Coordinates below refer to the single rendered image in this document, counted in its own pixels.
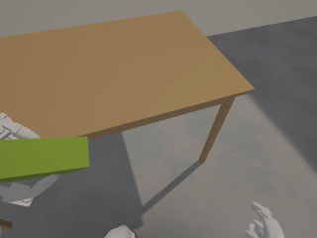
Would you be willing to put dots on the robot left thigh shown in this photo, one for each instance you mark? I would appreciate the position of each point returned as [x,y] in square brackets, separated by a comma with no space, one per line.
[120,232]

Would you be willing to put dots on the left robot hand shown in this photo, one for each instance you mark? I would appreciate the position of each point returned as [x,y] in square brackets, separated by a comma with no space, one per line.
[18,193]

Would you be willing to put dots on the sponge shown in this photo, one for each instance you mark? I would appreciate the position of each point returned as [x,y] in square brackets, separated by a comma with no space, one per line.
[42,157]

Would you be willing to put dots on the right robot hand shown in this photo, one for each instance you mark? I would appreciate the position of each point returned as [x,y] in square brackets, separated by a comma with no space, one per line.
[268,228]

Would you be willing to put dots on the table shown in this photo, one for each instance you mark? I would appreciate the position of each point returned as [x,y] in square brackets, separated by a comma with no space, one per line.
[100,79]

